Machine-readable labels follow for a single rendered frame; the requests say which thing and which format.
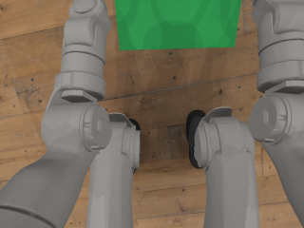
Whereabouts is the right robot forearm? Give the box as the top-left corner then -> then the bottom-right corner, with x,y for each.
252,0 -> 304,96

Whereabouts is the right robot thigh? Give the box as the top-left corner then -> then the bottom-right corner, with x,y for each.
195,116 -> 260,228

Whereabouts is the carton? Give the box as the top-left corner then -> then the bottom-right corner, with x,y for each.
114,0 -> 241,50

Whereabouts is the robot left upper arm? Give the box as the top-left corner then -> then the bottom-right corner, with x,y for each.
0,102 -> 112,228

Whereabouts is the left robot forearm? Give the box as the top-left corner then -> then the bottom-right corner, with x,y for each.
41,0 -> 112,138

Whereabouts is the robot right upper arm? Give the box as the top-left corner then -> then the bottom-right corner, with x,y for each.
247,92 -> 304,228

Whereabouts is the right robot shin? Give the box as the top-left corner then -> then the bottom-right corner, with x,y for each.
194,106 -> 256,160

